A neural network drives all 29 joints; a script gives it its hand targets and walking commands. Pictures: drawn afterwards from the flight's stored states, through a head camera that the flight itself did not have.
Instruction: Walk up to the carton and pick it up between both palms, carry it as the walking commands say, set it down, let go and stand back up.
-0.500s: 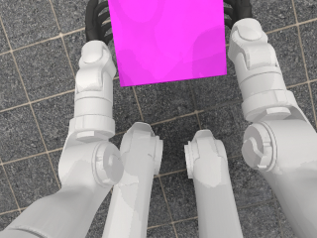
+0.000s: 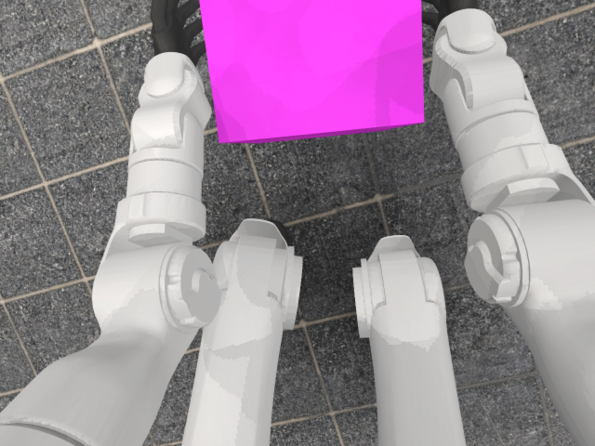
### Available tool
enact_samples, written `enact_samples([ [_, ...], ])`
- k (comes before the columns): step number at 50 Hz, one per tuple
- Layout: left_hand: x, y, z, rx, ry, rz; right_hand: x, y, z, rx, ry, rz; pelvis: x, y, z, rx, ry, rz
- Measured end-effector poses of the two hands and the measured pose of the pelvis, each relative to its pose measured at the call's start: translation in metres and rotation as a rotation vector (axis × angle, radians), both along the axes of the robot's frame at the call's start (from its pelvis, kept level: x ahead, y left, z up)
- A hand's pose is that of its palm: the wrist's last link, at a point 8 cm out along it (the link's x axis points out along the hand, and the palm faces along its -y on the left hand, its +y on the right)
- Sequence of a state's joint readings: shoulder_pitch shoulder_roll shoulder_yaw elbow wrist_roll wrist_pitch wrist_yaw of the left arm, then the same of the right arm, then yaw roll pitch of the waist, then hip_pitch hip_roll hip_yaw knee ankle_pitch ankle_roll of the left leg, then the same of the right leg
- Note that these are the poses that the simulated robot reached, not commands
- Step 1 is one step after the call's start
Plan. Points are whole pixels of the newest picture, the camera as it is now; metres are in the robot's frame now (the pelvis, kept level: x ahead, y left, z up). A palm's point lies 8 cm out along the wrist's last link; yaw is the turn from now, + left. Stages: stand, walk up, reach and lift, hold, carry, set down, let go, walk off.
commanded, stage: set down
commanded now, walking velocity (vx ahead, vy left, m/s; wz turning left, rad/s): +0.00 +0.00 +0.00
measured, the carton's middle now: (311, 50) +0.52 +0.06 -0.23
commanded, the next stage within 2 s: none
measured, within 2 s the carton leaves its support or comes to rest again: rests again in 1.20 s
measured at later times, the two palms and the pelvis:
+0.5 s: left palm (180, 57) +0.49 +0.20 -0.16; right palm (449, 26) +0.54 -0.09 -0.18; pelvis +0.00 +0.00 -0.01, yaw +0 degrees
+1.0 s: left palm (183, 59) +0.49 +0.20 -0.18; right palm (445, 33) +0.54 -0.09 -0.19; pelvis +0.00 +0.00 -0.02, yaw +0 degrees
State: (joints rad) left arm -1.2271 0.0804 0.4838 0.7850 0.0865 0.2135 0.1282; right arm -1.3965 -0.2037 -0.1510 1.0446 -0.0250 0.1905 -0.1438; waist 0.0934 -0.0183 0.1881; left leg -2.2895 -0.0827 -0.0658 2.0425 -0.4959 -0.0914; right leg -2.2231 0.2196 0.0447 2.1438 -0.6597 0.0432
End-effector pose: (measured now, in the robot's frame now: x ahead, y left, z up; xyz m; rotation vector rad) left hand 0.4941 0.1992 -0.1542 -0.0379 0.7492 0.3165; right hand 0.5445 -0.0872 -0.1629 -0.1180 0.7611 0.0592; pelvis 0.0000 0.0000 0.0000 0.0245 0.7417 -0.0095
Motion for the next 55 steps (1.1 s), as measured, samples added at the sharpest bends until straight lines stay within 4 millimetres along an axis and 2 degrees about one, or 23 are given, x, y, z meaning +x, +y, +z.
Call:
enact_samples([
  [14, -0.001, 0.002, -0.005, 0.001, 0.009, -0.007, -0.002, 0.002, -0.004, -0.012, 0.007, 0.006, -0.002, -0.001, -0.007, 0.003, -0.025, -0.006],
  [44, 0.001, 0.002, -0.022, -0.004, 0.046, -0.057, -0.007, -0.002, -0.030, -0.019, 0.044, 0.026, 0.001, 0.000, -0.017, 0.012, -0.052, -0.015],
  [55, 0.001, 0.004, -0.024, -0.003, 0.044, -0.063, -0.007, -0.002, -0.031, -0.007, 0.040, 0.038, -0.001, 0.000, -0.021, 0.015, -0.067, -0.019],
])
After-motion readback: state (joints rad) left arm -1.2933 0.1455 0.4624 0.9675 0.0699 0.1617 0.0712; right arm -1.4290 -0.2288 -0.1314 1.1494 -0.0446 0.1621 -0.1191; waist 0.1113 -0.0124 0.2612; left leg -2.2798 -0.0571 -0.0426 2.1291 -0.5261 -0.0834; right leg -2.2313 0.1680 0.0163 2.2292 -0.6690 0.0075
